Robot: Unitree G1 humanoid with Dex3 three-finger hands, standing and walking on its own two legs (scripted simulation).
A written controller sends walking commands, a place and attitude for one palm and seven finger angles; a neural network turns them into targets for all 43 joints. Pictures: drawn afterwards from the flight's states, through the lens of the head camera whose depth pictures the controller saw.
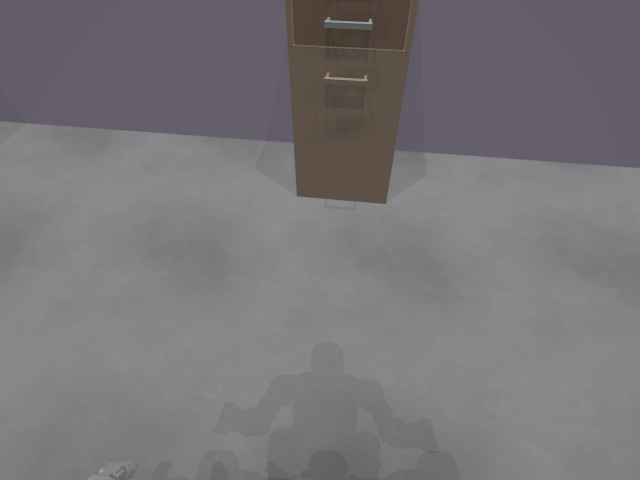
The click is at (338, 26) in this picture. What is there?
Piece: drawer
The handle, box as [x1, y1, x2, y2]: [324, 17, 372, 29]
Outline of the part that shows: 324,22 324,27 371,29 372,22 371,19 369,19 368,22 331,21 329,17 327,17 327,19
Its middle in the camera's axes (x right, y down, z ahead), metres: +0.09 -0.72 +1.28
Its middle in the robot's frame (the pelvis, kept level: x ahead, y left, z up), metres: +1.45 -0.03 +0.04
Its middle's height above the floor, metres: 0.81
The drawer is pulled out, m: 0.00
